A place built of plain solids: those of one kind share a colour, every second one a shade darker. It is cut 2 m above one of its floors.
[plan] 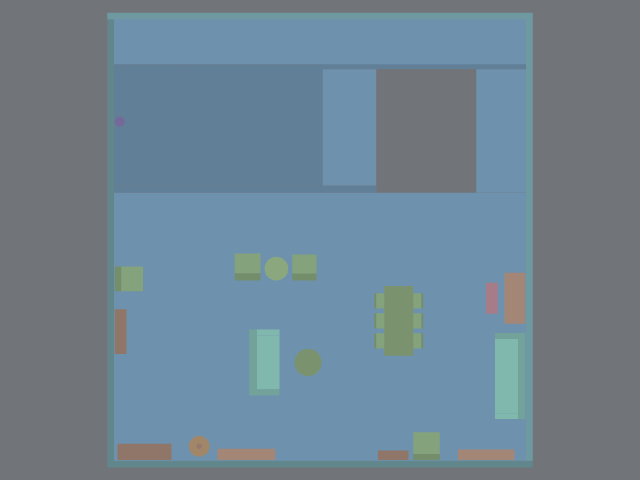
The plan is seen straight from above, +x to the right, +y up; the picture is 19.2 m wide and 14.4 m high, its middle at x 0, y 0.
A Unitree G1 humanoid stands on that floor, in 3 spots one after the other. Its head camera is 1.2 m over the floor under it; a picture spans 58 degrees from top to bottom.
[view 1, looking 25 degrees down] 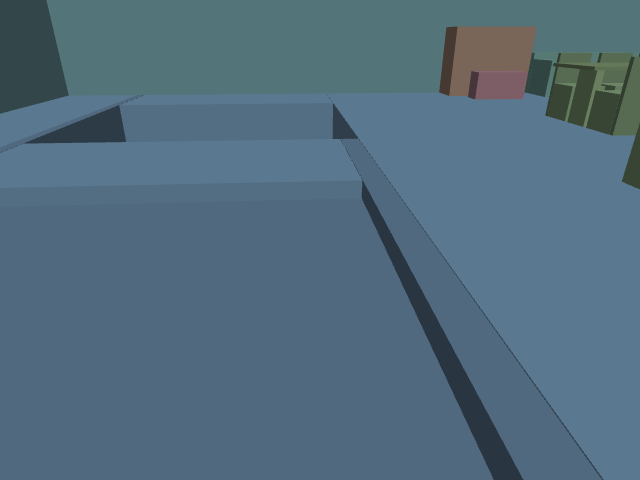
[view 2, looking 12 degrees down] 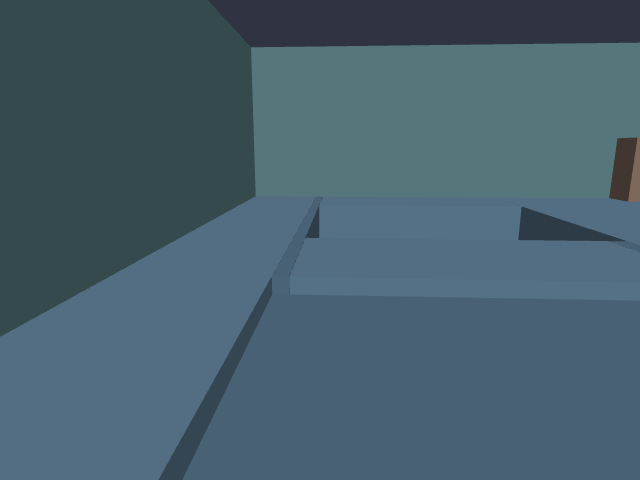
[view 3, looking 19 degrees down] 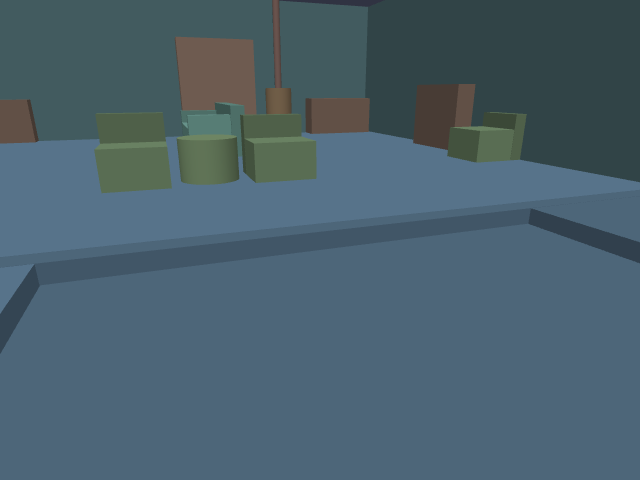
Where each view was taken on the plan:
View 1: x -3.28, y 2.21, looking -4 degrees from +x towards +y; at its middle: floor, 2.84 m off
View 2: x -3.35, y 4.69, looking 3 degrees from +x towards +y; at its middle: floor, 5.04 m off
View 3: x -0.76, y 4.68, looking -110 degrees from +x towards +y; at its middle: floor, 3.43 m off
